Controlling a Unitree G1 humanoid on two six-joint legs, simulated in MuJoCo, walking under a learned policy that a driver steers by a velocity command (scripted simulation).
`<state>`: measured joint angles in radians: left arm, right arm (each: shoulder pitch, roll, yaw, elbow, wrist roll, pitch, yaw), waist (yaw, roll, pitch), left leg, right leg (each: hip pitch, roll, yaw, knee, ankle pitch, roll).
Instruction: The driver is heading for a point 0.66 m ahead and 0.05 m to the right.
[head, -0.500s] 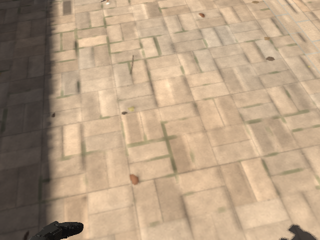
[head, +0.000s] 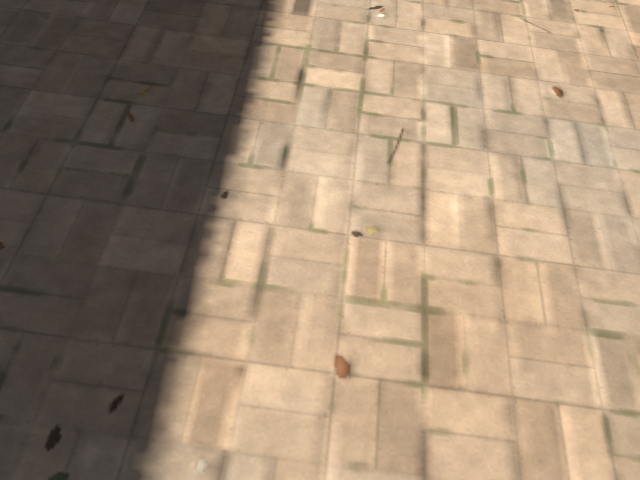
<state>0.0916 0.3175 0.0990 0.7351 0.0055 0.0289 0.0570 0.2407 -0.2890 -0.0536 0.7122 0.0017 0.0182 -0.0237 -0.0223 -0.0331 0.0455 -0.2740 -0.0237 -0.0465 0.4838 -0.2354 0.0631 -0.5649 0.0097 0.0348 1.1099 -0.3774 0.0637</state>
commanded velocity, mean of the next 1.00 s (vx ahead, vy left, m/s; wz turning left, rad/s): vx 0.30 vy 0.00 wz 0.02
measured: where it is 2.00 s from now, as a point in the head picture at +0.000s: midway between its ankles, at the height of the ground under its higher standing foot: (315, 387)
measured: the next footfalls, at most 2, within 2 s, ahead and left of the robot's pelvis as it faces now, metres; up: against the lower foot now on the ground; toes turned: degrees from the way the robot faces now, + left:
right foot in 0.32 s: +0.08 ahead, -0.14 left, +0.00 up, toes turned +14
left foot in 0.72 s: +0.25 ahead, +0.16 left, +0.00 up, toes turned +5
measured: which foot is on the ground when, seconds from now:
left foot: down 0.00-0.32, up 0.34-0.70, down 0.72-1.00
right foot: up 0.00-0.30, down 0.32-0.74, up 0.76-1.00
